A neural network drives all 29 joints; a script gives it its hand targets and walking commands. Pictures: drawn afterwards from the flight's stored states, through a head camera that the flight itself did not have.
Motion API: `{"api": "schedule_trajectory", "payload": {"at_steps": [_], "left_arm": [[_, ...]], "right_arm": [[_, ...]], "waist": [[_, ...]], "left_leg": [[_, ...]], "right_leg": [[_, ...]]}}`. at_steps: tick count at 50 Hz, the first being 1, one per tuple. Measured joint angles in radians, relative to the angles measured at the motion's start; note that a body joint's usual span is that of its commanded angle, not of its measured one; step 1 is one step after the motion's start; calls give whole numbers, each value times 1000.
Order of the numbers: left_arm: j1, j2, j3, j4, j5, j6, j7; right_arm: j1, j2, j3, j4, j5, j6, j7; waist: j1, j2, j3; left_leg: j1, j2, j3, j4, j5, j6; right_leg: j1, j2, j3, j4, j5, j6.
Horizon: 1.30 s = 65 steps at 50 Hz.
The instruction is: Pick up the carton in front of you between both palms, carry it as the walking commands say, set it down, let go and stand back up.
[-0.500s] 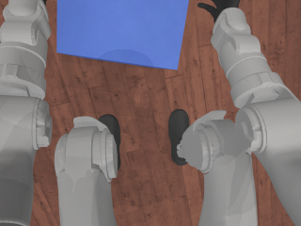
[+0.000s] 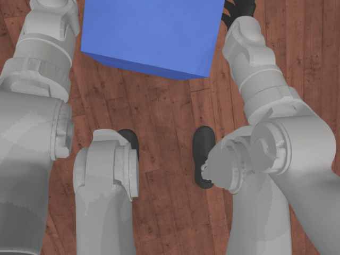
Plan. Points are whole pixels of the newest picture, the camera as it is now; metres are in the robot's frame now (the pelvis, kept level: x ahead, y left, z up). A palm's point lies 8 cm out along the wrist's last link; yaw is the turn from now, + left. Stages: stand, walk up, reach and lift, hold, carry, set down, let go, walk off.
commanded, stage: reach and lift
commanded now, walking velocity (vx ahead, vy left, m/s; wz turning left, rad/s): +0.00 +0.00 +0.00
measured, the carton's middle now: (152, 22) +0.53 +0.07 -0.25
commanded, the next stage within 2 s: none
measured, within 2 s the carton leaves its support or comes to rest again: leaves its support in 0.16 s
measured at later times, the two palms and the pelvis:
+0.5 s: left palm out of the picture +0.50 +0.23 -0.05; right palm (270, 5) +0.51 -0.07 -0.05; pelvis +0.01 -0.02 +0.03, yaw +5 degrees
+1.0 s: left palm out of the picture +0.46 +0.21 +0.10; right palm out of the picture +0.49 -0.08 +0.11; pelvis +0.03 -0.02 +0.16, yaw +7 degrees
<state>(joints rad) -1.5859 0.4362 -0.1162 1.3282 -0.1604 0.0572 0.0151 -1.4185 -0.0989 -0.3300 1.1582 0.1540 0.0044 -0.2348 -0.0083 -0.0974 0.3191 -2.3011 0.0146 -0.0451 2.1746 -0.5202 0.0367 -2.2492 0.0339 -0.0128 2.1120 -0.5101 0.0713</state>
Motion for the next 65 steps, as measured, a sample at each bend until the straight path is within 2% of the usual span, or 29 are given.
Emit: {"api": "schedule_trajectory", "payload": {"at_steps": [6,10,15,17,22,27,30,36,44,50,65], "left_arm": [[14,-19,78,-35,91,68,-10],[84,-40,101,-123,108,99,-5],[209,-84,121,-288,116,150,20],[254,-107,145,-353,132,176,19],[350,-172,233,-455,185,239,1],[398,-219,353,-448,269,272,-37],[403,-246,422,-421,336,282,-52],[444,-302,501,-439,421,281,-67],[573,-342,488,-565,401,295,-70],[671,-368,460,-637,369,313,-55],[887,-458,458,-673,381,307,-32]], "right_arm": [[11,13,-87,-41,-75,71,22],[46,15,-88,-103,-72,110,16],[161,54,-69,-271,-45,138,-12],[229,76,-76,-349,-46,151,-8],[350,132,-108,-475,-96,201,1],[372,188,-185,-479,-213,251,27],[373,209,-233,-467,-284,275,44],[411,226,-257,-497,-346,299,70],[505,248,-207,-573,-337,309,79],[587,254,-165,-607,-311,316,82],[784,263,-126,-594,-330,308,120]], "waist": [[9,0,-26],[10,-6,-65],[-3,-11,-134],[-3,-10,-167],[14,-3,-256],[16,24,-351],[12,41,-396],[15,46,-460],[12,40,-505],[6,40,-526],[6,55,-561]], "left_leg": [[-17,8,0,31,-16,6],[-30,10,8,40,-26,7],[-29,-15,7,19,-24,-10],[-21,-29,3,-1,-18,-22],[36,-50,-4,-67,-7,-46],[108,-61,-13,-161,10,-56],[148,-67,-21,-225,25,-59],[219,-63,-22,-340,45,-62],[320,-60,-19,-454,51,-66],[432,-62,-22,-529,45,-66],[828,-61,-20,-805,61,-55]], "right_leg": [[-19,15,3,26,-10,6],[-37,29,18,39,-20,17],[-32,62,48,33,-40,44],[-22,75,59,21,-46,52],[29,70,63,-26,-47,34],[99,56,56,-111,-36,10],[139,65,56,-173,-23,12],[204,80,67,-283,-2,2],[301,73,74,-391,6,-10],[413,64,74,-465,-3,-18],[809,42,87,-740,14,-32]]}}
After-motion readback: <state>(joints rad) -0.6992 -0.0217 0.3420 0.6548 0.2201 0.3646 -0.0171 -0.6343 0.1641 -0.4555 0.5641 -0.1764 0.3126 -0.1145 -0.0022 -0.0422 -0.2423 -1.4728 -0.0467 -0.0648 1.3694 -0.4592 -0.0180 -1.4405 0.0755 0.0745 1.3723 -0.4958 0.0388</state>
